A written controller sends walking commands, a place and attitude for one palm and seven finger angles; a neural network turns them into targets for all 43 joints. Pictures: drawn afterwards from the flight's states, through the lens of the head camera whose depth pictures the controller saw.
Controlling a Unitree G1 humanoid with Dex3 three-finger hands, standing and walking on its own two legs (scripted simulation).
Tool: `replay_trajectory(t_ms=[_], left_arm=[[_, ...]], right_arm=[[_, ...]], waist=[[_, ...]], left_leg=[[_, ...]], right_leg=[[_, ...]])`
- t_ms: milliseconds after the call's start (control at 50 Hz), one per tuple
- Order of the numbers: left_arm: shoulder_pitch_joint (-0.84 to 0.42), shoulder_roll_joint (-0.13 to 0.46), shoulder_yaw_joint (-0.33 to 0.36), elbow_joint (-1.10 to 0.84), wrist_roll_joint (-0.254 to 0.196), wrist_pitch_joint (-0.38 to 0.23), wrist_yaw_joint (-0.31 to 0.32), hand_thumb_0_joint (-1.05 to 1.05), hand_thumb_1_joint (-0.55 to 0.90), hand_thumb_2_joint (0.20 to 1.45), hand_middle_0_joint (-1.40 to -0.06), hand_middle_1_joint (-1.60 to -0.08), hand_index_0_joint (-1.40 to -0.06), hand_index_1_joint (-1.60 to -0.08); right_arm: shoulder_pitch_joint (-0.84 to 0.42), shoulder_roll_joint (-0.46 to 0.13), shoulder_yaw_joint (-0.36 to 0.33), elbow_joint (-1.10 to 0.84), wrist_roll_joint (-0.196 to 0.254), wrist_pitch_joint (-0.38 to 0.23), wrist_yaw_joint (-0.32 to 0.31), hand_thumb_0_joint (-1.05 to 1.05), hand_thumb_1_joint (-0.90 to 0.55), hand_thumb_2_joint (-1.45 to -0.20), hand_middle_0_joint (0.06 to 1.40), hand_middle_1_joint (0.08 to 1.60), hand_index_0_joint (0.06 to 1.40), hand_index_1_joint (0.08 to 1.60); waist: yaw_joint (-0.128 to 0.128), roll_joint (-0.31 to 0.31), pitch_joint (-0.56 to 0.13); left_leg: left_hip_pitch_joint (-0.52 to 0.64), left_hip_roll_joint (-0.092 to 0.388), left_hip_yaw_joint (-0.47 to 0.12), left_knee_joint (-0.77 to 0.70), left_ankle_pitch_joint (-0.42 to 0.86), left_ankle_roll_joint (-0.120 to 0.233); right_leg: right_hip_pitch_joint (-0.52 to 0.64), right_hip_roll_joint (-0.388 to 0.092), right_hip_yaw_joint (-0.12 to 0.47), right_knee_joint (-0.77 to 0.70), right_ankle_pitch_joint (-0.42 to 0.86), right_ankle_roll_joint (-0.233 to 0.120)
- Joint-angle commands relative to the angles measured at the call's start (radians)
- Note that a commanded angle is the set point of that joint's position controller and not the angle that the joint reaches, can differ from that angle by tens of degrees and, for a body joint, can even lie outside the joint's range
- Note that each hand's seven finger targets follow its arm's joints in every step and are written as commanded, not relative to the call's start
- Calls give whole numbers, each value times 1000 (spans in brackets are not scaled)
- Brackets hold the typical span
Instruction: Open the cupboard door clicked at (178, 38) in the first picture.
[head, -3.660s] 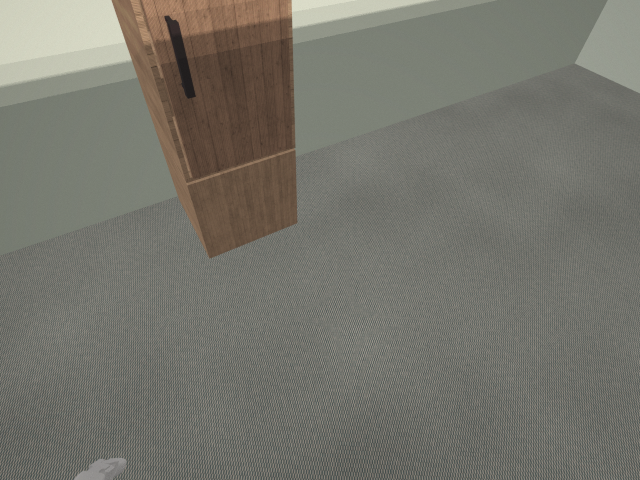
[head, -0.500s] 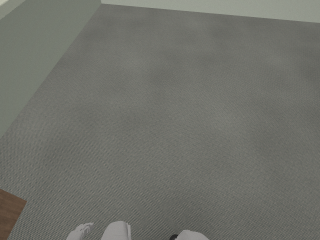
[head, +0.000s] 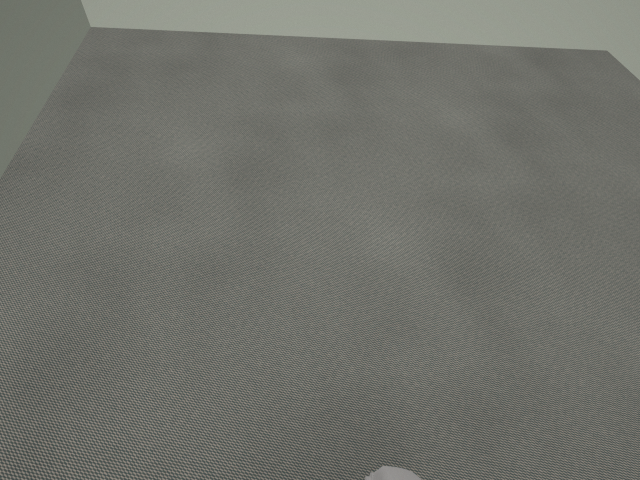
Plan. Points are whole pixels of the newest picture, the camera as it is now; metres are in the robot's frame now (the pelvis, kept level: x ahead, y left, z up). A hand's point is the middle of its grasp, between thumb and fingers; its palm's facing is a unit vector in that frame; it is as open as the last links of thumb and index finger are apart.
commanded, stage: walk to a spot facing it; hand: left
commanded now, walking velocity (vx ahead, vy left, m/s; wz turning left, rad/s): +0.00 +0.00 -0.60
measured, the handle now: out of the picture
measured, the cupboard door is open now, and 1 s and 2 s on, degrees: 0 0 0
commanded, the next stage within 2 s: turn to face it in 0.94 s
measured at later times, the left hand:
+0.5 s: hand (221, 455) +0.17 +0.14 -0.17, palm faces -0.25 -0.94 -0.21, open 7.4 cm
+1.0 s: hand (297, 347) +0.34 +0.05 -0.18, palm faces -0.59 -0.78 -0.17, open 7.4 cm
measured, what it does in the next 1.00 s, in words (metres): walks ahead, turning right: right foot, then left foot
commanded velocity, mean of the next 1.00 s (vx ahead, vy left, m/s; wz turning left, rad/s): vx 0.09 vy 0.00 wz -0.60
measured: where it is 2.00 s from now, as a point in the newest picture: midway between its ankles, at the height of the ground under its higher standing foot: outside the picture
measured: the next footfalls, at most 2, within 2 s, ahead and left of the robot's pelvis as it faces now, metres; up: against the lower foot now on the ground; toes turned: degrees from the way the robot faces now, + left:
right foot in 0.18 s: +0.02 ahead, -0.15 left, +0.00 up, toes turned -13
left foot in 0.58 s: +0.17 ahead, +0.07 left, +0.00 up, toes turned -12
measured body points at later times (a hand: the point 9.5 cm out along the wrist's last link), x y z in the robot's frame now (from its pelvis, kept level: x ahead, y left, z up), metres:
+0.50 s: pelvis +0.04 -0.02 -0.01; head +0.06 -0.03 +0.44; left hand +0.18 +0.19 -0.15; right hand +0.05 -0.30 -0.14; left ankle +0.10 +0.09 -0.71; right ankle -0.02 -0.14 -0.74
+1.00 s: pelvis +0.14 -0.03 -0.01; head +0.20 -0.06 +0.44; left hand +0.38 +0.09 -0.16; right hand -0.02 -0.21 -0.16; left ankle +0.13 +0.08 -0.74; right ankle +0.11 -0.16 -0.71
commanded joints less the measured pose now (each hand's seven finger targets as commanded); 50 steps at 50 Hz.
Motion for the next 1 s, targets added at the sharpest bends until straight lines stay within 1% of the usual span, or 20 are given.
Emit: replay_trajectory(t_ms=[0, 60, 120, 140, 160, 180, 200, 220, 280, 440, 500, 520, 540, 560, 580, 620, 660, 720, 920, 980], left_arm=[[-103, 13, -6, -109, -3, -39, 3, 0, 900, 900, -200, -300, -200, -300], [-110, 8, -11, -112, -3, -52, 7, 0, 900, 900, -200, -300, -200, -300], [-3, 63, -2, -81, 0, -73, 19, 0, 900, 900, -200, -300, -200, -300], [61, 176, 18, -63, 9, -88, 34, 0, 900, 900, -200, -300, -200, -300], [115, 249, 31, -46, -6, -87, 46, 0, 900, 900, -200, -300, -200, -300], [133, 238, 36, -39, -11, -82, 55, 0, 900, 900, -200, -300, -200, -300], [81, 223, 37, -41, -11, -83, 58, 0, 900, 900, -200, -300, -200, -300], [28, 170, 25, -54, -14, -79, 61, 0, 900, 900, -200, -300, -200, -300], [-61, 146, 3, -74, -8, -93, 48, 0, 900, 900, -200, -300, -200, -300], [-28, 184, 10, -57, -1, -107, 31, 0, 900, 900, -200, -300, -200, -300], [-89, 182, 14, -68, -4, -100, 27, 0, 900, 900, -200, -300, -200, -300], [-99, 151, 9, -69, -6, -96, 26, 0, 900, 900, -200, -300, -200, -300], [-97, 87, -4, -87, -11, -90, 21, 0, 900, 900, -200, -300, -200, -300], [-72, 20, -17, -117, -18, -85, 10, 0, 900, 900, -200, -300, -200, -300], [-102, 64, -8, -117, -1, -82, 10, 0, 900, 900, -200, -300, -200, -300], [-108, 81, 5, -93, 4, -81, -9, 0, 900, 900, -200, -300, -200, -300], [-40, 44, 3, -60, 6, -69, -14, 0, 900, 900, -200, -300, -200, -300], [-31, 15, -6, -47, -2, -57, -7, 0, 900, 900, -200, -300, -200, -300], [-195, -16, -18, -98, 3, -55, 1, 0, 900, 900, -200, -300, -200, -300], [-123, 3, -12, -91, 4, -71, 9, 0, 900, 900, -200, -300, -200, -300]], right_arm=[[79, -215, -71, -20, -8, -7, -11, 0, -900, -900, 200, 300, 200, 300], [83, -229, -82, -4, -11, -3, -4, 0, -900, -900, 200, 300, 200, 300], [80, -218, -84, -7, 0, 1, 5, 0, -900, -900, 200, 300, 200, 300], [86, -153, -65, -37, 6, 6, 11, 0, -900, -900, 200, 300, 200, 300], [17, -117, -44, -86, 4, 16, 6, 0, -900, -900, 200, 300, 200, 300], [-39, -121, -39, -102, 4, 23, -8, 0, -900, -900, 200, 300, 200, 300], [-41, -128, -39, -99, 2, 23, -12, 0, -900, -900, 200, 300, 200, 300], [-55, -153, -42, -84, -1, 24, -10, 0, -900, -900, 200, 300, 200, 300], [-4, -149, -47, -47, -12, 30, 7, 0, -900, -900, 200, 300, 200, 300], [-70, -147, -43, -95, -3, -4, 24, 0, -900, -900, 200, 300, 200, 300], [37, -151, -43, -73, 2, -17, 14, 0, -900, -900, 200, 300, 200, 300], [110, -166, -45, -49, 2, -23, 7, 0, -900, -900, 200, 300, 200, 300], [213, -238, -57, -22, -6, -33, -4, 0, -900, -900, 200, 300, 200, 300], [270, -345, -73, -17, -22, -31, -6, 0, -900, -900, 200, 300, 200, 300], [224, -318, -62, -21, -16, -29, -9, 0, -900, -900, 200, 300, 200, 300], [98, -233, -34, -53, -11, -36, -13, 0, -900, -900, 200, 300, 200, 300], [55, -189, -22, -49, -8, -44, -19, 0, -900, -900, 200, 300, 200, 300], [109, -170, -23, -18, -2, -47, -25, 0, -900, -900, 200, 300, 200, 300], [177, -178, -60, 57, -9, -19, -13, 0, -900, -900, 200, 300, 200, 300], [143, -204, -73, 47, -5, -15, -8, 0, -900, -900, 200, 300, 200, 300]], waist=[[-63, 230, -88], [-67, 263, -110], [2, 150, -173], [38, -146, -196], [68, -249, -198], [83, -195, -197], [59, -255, -185], [49, -189, -155], [-9, -107, -90], [17, -135, -33], [-48, -145, -31], [-80, -64, -47], [-123, 133, -98], [-122, 410, -103], [-114, 343, -52], [-54, 173, 43], [-14, 165, 2], [-24, 168, -62], [-76, 234, -32], [-21, 213, -81]], left_leg=[[171, 255, -123, -133, 412, 102], [171, 268, -100, -69, 466, 87], [45, 226, -21, 169, 409, -14], [-250, 124, 17, 390, 17, -81], [-423, 13, -84, 593, -381, -113], [-457, 16, -209, 660, -370, -102], [-500, 21, -234, 694, -325, -107], [-485, 37, -249, 688, -241, -110], [-380, 19, -206, 608, -118, -131], [-264, -53, -190, 297, -122, -110], [-40, -89, -159, 103, -37, -97], [112, -88, -159, -10, 5, -95], [255, 53, -314, -142, -141, -63], [296, 340, -647, -277, -302, 31], [139, 401, -726, -355, -418, 68], [9, 317, -552, -347, -283, 61], [54, 228, -310, -280, 99, 25], [154, 200, -151, -182, 540, 40], [214, 237, -22, -79, 642, 69], [221, 251, 9, 57, 772, 40]], right_leg=[[-37, -4, -56, -170, -50, -12], [38, 23, -83, -303, -55, -39], [327, 20, -68, -632, 239, -84], [565, -206, 221, -690, 519, -168], [561, -371, 400, -668, 894, -276], [545, -336, 362, -656, 884, -302], [556, -301, 369, -671, 754, -297], [513, -259, 320, -687, 604, -284], [359, -180, 227, -734, 417, -248], [284, -160, 337, -774, 124, -265], [161, -113, 329, -702, 93, -224], [75, -65, 300, -625, 55, -191], [-30, 40, 213, -412, -25, -144], [-215, 150, 41, -100, -247, -80], [-208, 68, 95, 37, -206, -79], [-185, 9, 67, 137, -57, -71], [-148, -6, 42, 154, 58, -45], [-131, -2, 4, 126, 74, -25], [-51, 13, -98, -255, 52, -45], [84, 50, -116, -391, 72, -82]])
